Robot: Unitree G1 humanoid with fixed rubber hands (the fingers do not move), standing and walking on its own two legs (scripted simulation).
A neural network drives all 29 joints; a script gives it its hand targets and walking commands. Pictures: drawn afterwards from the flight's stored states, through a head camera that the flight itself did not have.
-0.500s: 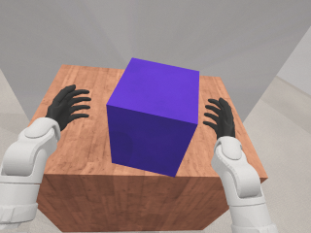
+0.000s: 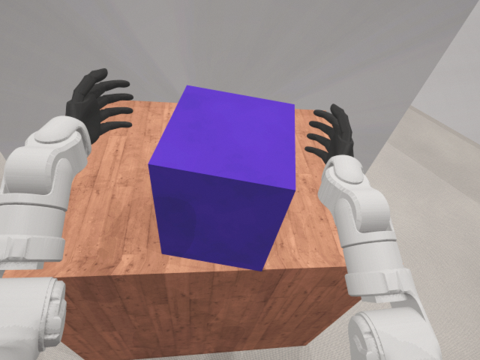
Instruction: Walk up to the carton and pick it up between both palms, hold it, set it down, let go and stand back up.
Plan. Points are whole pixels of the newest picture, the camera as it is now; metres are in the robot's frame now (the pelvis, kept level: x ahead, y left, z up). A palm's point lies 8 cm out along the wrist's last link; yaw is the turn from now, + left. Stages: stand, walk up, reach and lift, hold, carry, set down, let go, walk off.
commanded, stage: reach and lift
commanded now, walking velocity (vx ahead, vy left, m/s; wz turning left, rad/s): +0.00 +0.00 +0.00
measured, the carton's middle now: (225, 181) +0.42 +0.02 +0.06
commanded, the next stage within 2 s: none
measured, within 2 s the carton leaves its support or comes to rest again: neither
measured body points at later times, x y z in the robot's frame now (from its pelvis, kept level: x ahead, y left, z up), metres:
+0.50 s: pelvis -0.01 +0.00 +0.00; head +0.01 +0.04 +0.45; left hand +0.43 +0.23 +0.16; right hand +0.40 -0.15 +0.16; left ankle +0.05 +0.10 -0.74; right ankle -0.04 -0.14 -0.74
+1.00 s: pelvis +0.00 +0.02 +0.00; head +0.03 +0.06 +0.44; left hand +0.44 +0.20 +0.08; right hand +0.41 -0.15 +0.11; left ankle +0.05 +0.10 -0.74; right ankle -0.04 -0.14 -0.74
